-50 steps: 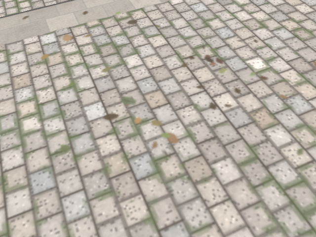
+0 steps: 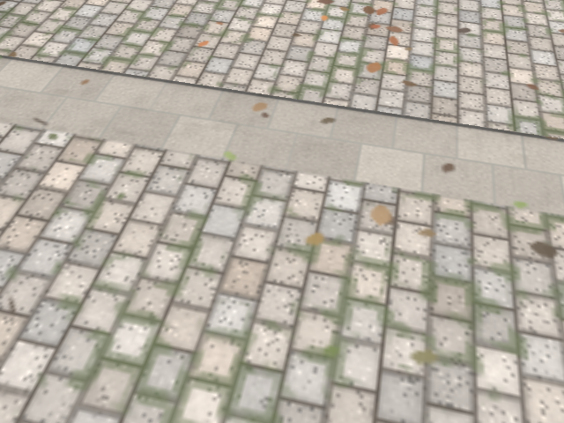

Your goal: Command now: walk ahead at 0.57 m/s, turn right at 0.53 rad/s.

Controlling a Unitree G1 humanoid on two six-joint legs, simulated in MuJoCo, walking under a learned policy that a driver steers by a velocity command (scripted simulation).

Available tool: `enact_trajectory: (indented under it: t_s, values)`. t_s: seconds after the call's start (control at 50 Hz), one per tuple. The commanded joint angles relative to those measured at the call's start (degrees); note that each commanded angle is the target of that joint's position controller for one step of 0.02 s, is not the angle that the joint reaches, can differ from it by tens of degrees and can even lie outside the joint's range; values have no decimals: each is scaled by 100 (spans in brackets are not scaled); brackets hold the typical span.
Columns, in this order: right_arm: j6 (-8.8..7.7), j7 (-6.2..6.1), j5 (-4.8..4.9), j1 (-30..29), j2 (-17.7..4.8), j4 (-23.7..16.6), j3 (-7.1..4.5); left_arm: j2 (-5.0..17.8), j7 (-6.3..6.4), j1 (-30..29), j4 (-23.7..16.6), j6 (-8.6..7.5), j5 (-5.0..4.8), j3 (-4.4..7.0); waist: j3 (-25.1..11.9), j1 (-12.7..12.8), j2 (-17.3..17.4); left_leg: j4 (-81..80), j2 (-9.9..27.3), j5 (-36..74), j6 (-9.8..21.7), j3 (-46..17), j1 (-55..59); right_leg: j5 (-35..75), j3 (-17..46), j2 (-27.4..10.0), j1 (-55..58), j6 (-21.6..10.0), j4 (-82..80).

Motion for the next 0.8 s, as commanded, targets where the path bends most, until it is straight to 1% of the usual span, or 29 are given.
enact_trajectory:
  t_s: [0.02, 0.04, 0.06, 0.08, 0.1, 0.12, 0.14, 0.16, 0.18, 0.2, 0.22, 0.24, 0.26, 0.28, 0.3, 0.34, 0.36, 0.4, 0.44, 0.48, 0.54, 0.6, 0.68, 0.7, 0.72, 0.74, 0.76, 0.78, 0.8]
  values:
    - [-170, -225, -14, -1432, -534, -641, -71, 77, -67, 412, -197, -3, 164, 36, 424, 590, 625, -995, 956, 4008, 55, 305, -1581, 1351, -587, 135, 916, 194, -1275]
    - [-144, -317, 0, -1280, -632, -611, -89, 12, -142, 214, -201, -50, 196, 11, 334, 406, 477, -829, 843, 3866, -39, 476, -1391, 1973, -858, 297, 1078, 173, -2021]
    - [-115, -412, 32, -980, -775, -549, -114, -52, -237, -74, -269, -80, 218, -8, 185, 184, 355, -653, 921, 4023, -94, 498, -997, 2414, -1115, 456, 1137, 159, -2555]
    - [-65, -484, 74, -813, -943, -502, -142, -42, -331, -192, -353, -87, 226, 1, 8, 111, 419, -422, 1068, 4390, -129, 465, -580, 2552, -1248, 575, 1201, 133, -2882]
    - [11, -530, 123, -794, -1082, -499, -172, 78, -415, -96, -410, -78, 212, 52, -185, 173, 609, -96, 1205, 4833, -182, 439, -168, 2435, -1307, 679, 1302, 67, -3062]
    - [111, -560, 164, -886, -1184, -543, -204, 276, -473, 183, -419, -48, 179, 133, -397, 332, 808, 336, 1327, 5337, -234, 419, 152, 2153, -1368, 814, 1502, -33, -3117]
    - [209, -570, 199, -1088, -1277, -633, -241, 525, -487, 655, -375, 10, 153, 240, -653, 601, 963, 893, 1437, 5923, -257, 387, 299, 1720, -1443, 995, 1905, -159, -3043]
    - [272, -537, 232, -1376, -1303, -743, -260, 867, -454, 1412, -277, 86, 146, 390, -962, 1036, 1024, 1795, 1506, 6084, -245, 307, 93, 1340, -1363, 1088, 2714, -352, -2921]
    - [273, -449, 279, -1695, -1137, -832, -216, 1183, -354, 2307, -112, 152, 148, 547, -1227, 1559, 689, 3334, 1318, 5169, -372, 252, -458, 1621, -1078, 1093, 3817, -581, -3377]
    - [208, -260, 163, -1655, -381, -903, -21, 1249, -234, 2069, -19, 188, 133, 524, -630, 1149, -1008, 5326, 302, -786, -652, 126, -1601, 4023, -144, 629, 4130, -714, -3667]
    - [152, -114, 150, -238, 90, -1023, 111, 1406, -184, 1123, -542, 42, 543, 437, -1200, -110, -2033, 7220, -621, -2404, -922, -1023, -3340, 5203, 2981, -425, 5020, -2067, -3772]
    - [92, -58, 80, 75, -701, -979, 58, 1571, -240, 671, -1017, 1, 556, 515, -2430, 134, -1044, 7411, -408, -1994, -759, -2042, -3243, 3289, 4220, -996, 5324, -2444, -4702]
    - [113, -71, 135, -597, -1108, -1090, -31, 1286, -268, 368, -1215, 8, 372, 483, -1912, 209, -1, 6857, -205, -1517, -574, -2051, -3386, 1229, 3962, -809, 4766, -2251, -5042]
    - [186, -166, 62, -1144, -1054, -1172, -47, 1033, -256, 162, -1228, 34, 156, 430, -1227, 95, 916, 6248, 19, -1136, -548, -1979, -3468, 34, 3610, -508, 3939, -1896, -5224]
    - [283, -237, 39, -1320, -1001, -1237, -38, 928, -210, 20, -1265, 40, 100, 395, -1008, -22, 922, 5788, 133, -920, -564, -2023, -3320, -94, 3443, -364, 3368, -1743, -5288]
    - [440, -274, 27, -1447, -983, -1234, -79, 808, -103, -143, -1359, 128, 171, 387, -749, -83, 588, 4889, 228, -762, -639, -2006, -2874, 476, 2669, 160, 2722, -1411, -5294]
    - [461, -292, 13, -1475, -835, -1193, -56, 820, -44, -94, -1352, 179, 172, 404, -734, -50, 503, 4462, 213, -717, -706, -1929, -2800, 975, 2379, 313, 2622, -1332, -5184]
    - [479, -330, -3, -1639, -620, -1181, -15, 960, 87, 137, -1315, 291, 152, 462, -930, 79, 361, 3889, 87, -496, -876, -1866, -2814, 1843, 2182, 407, 2738, -1258, -4947]
    - [520, -368, 67, -1768, -628, -1164, -32, 1047, 206, 138, -1360, 438, 117, 494, -1120, 149, 150, 3530, 16, -162, -995, -1930, -2908, 1483, 2227, 457, 2916, -1114, -4846]
    - [537, -397, 108, -1939, -679, -1150, -64, 1025, 272, 19, -1435, 551, 81, 493, -1042, 224, -113, 3141, -13, 168, -1022, -1986, -2954, 644, 2300, 582, 2898, -921, -4843]
    - [468, -391, 117, -2179, -716, -1157, -103, 981, 279, -65, -1498, 638, 109, 496, -832, 357, -470, 2544, -60, 376, -1002, -2022, -2813, -87, 2493, 715, 2841, -831, -4834]
    - [331, -330, 131, -2310, -792, -1155, -142, 985, 243, -131, -1565, 665, 138, 513, -770, 460, -675, 1891, -112, 331, -931, -2060, -2545, 154, 2800, 697, 2990, -859, -4616]
    - [202, -226, 167, -1933, -1024, -985, -272, 988, 183, -383, -1704, 679, 103, 506, -807, 304, -776, 413, -70, 597, -777, -2028, -1451, 474, 3250, 819, 2928, -688, -4173]
    - [197, -223, 172, -1749, -1063, -906, -310, 902, 163, -403, -1711, 685, 53, 469, -833, 203, -508, -286, 181, 1268, -663, -2002, -869, -344, 3075, 1070, 2662, -516, -3774]
    - [255, -247, 106, -1804, -1257, -966, -340, 555, 130, 75, -1631, 699, 71, 365, -1172, 462, 349, -315, 1229, 1589, -213, -2725, 73, -2326, 2460, 1497, 2049, -281, -2820]
    - [363, -278, -47, -1877, -1541, -1115, -361, 583, 103, 203, -1741, 684, 59, 360, -1069, 597, 1505, -321, 2216, 2387, 552, -3828, 295, -3131, 1262, 2133, 1044, -9, -1703]
    - [366, -284, -127, -1698, -1356, -1095, -374, 1172, 40, 113, -1779, 597, 107, 512, -995, 478, 1707, -487, 2680, 1978, 989, -4379, -78, -2700, 1010, 1598, 642, 273, -635]
    - [384, -328, -57, -1934, -1098, -1201, -303, 1427, 18, 105, -1638, 600, 78, 586, -749, 460, 1350, -461, 2364, 1357, 881, -3785, -278, -2196, 825, 1289, 544, 398, -245]
    - [445, -390, 8, -2087, -943, -1255, -250, 1379, 38, 159, -1500, 653, 80, 590, -566, 444, 1060, -429, 1952, 788, 626, -3161, -433, -1776, 676, 1154, 460, 461, 44]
